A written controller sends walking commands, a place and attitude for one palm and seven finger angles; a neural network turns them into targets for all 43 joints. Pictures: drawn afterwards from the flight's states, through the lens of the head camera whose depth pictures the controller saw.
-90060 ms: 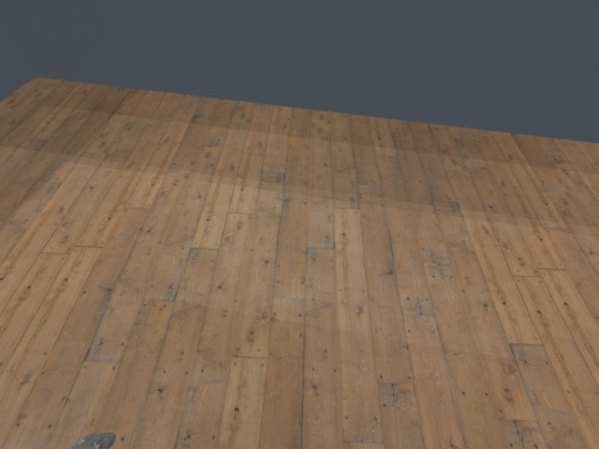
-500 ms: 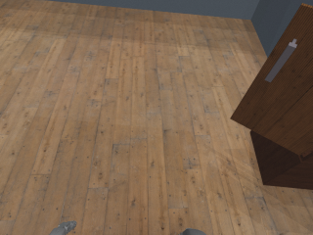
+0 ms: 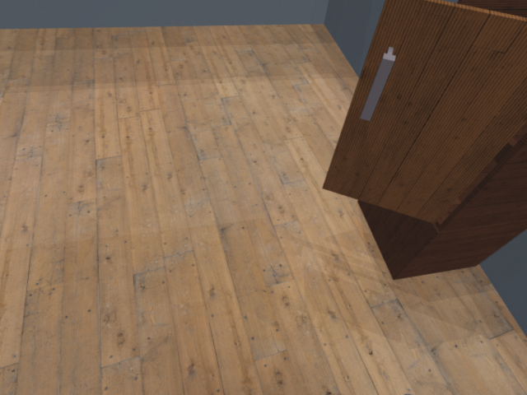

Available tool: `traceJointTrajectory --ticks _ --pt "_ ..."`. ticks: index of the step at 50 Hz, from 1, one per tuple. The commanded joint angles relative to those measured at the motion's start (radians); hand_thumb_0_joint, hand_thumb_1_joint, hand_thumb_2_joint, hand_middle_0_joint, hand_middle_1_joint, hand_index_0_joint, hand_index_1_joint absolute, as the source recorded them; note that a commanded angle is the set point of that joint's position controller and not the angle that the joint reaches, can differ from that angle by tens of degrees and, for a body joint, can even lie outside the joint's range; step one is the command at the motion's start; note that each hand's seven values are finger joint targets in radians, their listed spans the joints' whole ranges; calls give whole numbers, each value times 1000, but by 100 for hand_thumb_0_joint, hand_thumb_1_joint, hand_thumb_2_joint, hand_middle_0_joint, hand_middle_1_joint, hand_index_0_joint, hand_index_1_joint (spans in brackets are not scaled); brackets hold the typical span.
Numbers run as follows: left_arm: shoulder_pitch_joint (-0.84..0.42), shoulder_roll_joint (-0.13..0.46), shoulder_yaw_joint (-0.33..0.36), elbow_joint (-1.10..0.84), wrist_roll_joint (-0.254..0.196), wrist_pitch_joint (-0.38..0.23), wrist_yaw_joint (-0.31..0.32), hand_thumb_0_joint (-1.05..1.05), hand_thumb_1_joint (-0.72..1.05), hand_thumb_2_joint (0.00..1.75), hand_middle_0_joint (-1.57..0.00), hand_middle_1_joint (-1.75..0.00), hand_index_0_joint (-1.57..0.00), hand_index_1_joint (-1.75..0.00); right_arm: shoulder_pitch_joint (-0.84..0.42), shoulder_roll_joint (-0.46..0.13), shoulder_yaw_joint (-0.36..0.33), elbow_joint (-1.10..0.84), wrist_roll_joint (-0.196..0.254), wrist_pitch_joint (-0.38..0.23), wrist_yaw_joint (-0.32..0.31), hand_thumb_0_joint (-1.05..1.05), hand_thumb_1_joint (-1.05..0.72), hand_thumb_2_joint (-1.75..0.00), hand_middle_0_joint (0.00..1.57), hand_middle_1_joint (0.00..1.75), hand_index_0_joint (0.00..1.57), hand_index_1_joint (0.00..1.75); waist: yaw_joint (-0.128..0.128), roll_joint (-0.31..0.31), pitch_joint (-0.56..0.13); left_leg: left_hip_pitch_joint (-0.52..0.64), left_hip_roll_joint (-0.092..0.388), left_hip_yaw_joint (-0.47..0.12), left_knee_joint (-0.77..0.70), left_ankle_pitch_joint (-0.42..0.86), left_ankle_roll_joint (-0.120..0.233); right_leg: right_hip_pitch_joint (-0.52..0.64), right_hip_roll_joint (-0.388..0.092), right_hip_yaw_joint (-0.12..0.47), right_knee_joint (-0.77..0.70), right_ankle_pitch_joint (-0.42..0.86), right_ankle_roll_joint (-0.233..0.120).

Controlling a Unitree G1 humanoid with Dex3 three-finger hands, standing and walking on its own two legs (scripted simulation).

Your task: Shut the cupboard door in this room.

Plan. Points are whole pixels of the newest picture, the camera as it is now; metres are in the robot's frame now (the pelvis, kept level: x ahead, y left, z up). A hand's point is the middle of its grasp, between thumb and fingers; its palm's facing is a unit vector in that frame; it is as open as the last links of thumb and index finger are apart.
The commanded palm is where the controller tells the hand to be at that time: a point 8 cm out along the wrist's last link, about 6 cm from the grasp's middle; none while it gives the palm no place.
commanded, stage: turn to face it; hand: left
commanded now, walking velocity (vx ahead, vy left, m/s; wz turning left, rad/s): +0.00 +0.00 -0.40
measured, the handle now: (377, 84) +0.74 -0.21 +0.08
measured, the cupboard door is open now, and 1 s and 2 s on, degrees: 59 59 59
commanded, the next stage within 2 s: take the last steps up to it in 0.26 s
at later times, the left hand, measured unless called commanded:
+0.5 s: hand out of the picture +0.12 +0.14 -0.15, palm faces -0.18 -0.96 -0.23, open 7.4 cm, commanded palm none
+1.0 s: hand (246, 307) +0.29 +0.04 -0.16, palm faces -0.39 -0.91 -0.16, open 7.4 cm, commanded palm none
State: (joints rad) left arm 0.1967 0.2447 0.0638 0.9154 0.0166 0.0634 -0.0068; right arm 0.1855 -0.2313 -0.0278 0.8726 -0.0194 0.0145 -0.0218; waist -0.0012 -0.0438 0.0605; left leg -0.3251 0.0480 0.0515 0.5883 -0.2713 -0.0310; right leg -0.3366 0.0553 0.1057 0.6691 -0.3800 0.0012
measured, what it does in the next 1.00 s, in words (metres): walks ahead, turning right: right foot, then left foot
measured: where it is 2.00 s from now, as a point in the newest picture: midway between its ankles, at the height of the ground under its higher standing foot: outside the picture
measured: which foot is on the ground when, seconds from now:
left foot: down 0.00-0.30, up 0.32-0.62, down 0.64-1.00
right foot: up 0.00-0.28, down 0.30-0.64, up 0.66-1.00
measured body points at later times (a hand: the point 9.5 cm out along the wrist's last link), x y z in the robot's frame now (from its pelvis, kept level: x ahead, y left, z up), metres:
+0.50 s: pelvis +0.02 -0.03 +0.01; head +0.04 -0.05 +0.46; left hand +0.13 +0.19 -0.13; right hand -0.01 -0.29 -0.14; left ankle +0.01 +0.09 -0.67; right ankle -0.02 -0.13 -0.73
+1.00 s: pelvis +0.13 -0.10 +0.01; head +0.19 -0.10 +0.46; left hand +0.32 +0.09 -0.15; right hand -0.04 -0.28 -0.12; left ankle +0.06 +0.08 -0.73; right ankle +0.18 -0.28 -0.69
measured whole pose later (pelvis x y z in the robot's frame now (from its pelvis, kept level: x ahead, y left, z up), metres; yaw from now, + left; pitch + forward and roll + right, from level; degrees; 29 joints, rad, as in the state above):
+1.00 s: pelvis +0.13 -0.10 +0.01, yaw -19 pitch +1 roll -1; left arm 0.10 0.23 0.06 0.99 0.03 0.04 -0.05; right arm 0.47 -0.16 -0.03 1.08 -0.04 -0.04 -0.03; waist -0.07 -0.02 0.09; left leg 0.01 0.16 0.21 0.36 -0.36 -0.09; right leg -0.54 -0.07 -0.06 0.74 -0.19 -0.01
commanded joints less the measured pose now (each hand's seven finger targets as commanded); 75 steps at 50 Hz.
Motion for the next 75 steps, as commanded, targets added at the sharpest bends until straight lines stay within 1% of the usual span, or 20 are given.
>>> traceJointTrajectory --ticks 1,4,13,15,16,22,29,30,32,33,39,47,51,52,53,54,60,68,70,75 --pt "-52 102 43 -103 6 -19 -9 0 90 90 -20 -30 -20 -30 100 -216 -51 -47 -17 -24 -22 0 -90 -90 20 30 20 30 -22 307 -74 135 372 -335 -310 291 181 -200 -49 -38 478 -180 26" --pt "-40 68 33 -82 0 -12 -23 0 90 90 -20 -30 -20 -30 54 -171 -40 -50 -17 -22 -22 0 -90 -90 20 30 20 30 -1 222 -64 178 278 -118 -252 436 157 -180 -72 -97 429 -102 42" --pt "24 55 18 -46 1 -32 -14 0 90 90 -20 -30 -20 -30 97 -182 -65 12 -4 -4 -6 0 -90 -90 20 30 20 30 11 201 -107 98 235 -8 -84 327 91 191 -49 -187 -219 179 5" --pt "93 206 44 -18 15 -50 7 0 90 90 -20 -30 -20 -30 72 -72 -47 -23 10 -3 4 0 -90 -90 20 30 20 30 38 -195 -98 -212 40 135 189 -230 -26 376 -382 217 -353 484 -124" --pt "127 232 40 -11 4 -48 10 0 90 90 -20 -30 -20 -30 4 -83 -40 -40 8 13 -1 0 -90 -90 20 30 20 30 79 -163 -77 -205 25 19 355 -357 -21 253 -452 258 -372 533 -213" --pt "-15 118 25 -19 8 -60 18 0 90 90 -20 -30 -20 -30 67 -76 -46 40 -8 12 12 0 -90 -90 20 30 20 30 -11 -122 -56 -196 44 -1 466 -125 -35 183 -267 66 -410 206 -184" --pt "-6 132 38 11 8 -63 -3 0 90 90 -20 -30 -20 -30 146 -56 -40 53 -11 -33 4 0 -90 -90 20 30 20 30 -44 -64 -27 94 0 67 -37 -51 -11 46 -223 122 -364 -62 -187" --pt "-23 108 32 10 1 -61 -7 0 90 90 -20 -30 -20 -30 233 -72 -40 85 -12 -45 -2 0 -90 -90 20 30 20 30 -84 -2 -51 258 9 56 -154 4 -7 -51 -172 80 -265 -85 -148" --pt "-41 13 6 -43 0 -62 -25 0 90 90 -20 -30 -20 -30 387 -242 -73 114 -31 -57 -21 0 -90 -90 20 30 20 30 -135 379 -46 418 445 -546 -399 -294 144 -372 -2 -127 235 -204 -39" --pt "-116 55 16 -64 19 -56 -32 0 90 90 -20 -30 -20 -30 388 -248 -71 123 -29 -59 -31 0 -90 -90 20 30 20 30 -141 278 0 355 493 -577 -444 -262 178 -419 -65 -43 390 -157 -36" --pt "-52 8 16 3 16 -40 -56 0 90 90 -20 -30 -20 -30 270 -122 -34 110 -17 -82 -30 0 -90 -90 20 30 20 30 -36 185 38 266 298 -69 -382 230 114 -352 -120 -89 463 137 11" --pt "-198 -10 -8 -17 9 -53 -54 0 90 90 -20 -30 -20 -30 339 -110 -46 171 -22 -71 -14 0 -90 -90 20 30 20 30 -76 237 86 242 278 64 -352 356 117 -219 -114 -204 57 197 -8" --pt "31 37 11 63 6 -78 -41 0 90 90 -20 -30 -20 -30 267 -149 -60 175 -11 -61 -10 0 -90 -90 20 30 20 30 41 209 -54 223 255 124 -113 545 72 145 -50 -249 -126 217 -50" --pt "181 96 26 112 11 -90 -29 0 90 90 -20 -30 -20 -30 261 -120 -58 176 -3 -60 0 0 -90 -90 20 30 20 30 108 97 -117 84 199 151 83 462 42 387 -70 -201 -174 230 -75" --pt "326 195 52 160 16 -103 -12 0 90 90 -20 -30 -20 -30 276 -38 -41 161 15 -60 9 0 -90 -90 20 30 20 30 160 -188 -238 -158 66 171 387 -69 14 619 -330 104 -254 226 -148" --pt "335 233 51 166 -2 -103 -3 0 90 90 -20 -30 -20 -30 235 -7 -32 120 23 -55 2 0 -90 -90 20 30 20 30 137 -210 -238 -252 2 56 636 -404 22 554 -470 314 -365 309 -214" --pt "10 28 -12 103 3 -121 21 0 90 90 -20 -30 -20 -30 234 28 -30 171 -9 -24 11 0 -90 -90 20 30 20 30 -46 -84 -79 -141 95 -15 523 -98 13 116 -303 -72 -417 429 -169" --pt "42 23 -30 141 -12 -118 42 0 90 90 -20 -30 -20 -30 156 29 4 175 8 -34 3 0 -90 -90 20 30 20 30 -44 5 -113 128 31 -19 -130 339 1 188 -242 -120 -243 759 -108" --pt "101 6 -31 126 -15 -90 61 0 90 90 -20 -30 -20 -30 148 -68 -17 159 8 -32 -7 0 -90 -90 20 30 20 30 -24 120 -119 231 168 -118 -88 864 83 114 -176 -133 -206 454 -20" --pt "101 37 -15 83 -14 -38 58 0 90 90 -20 -30 -20 -30 69 -131 -43 111 6 3 -33 0 -90 -90 20 30 20 30 -18 269 -121 302 313 -230 -172 1109 233 -10 -92 -130 104 -172 15"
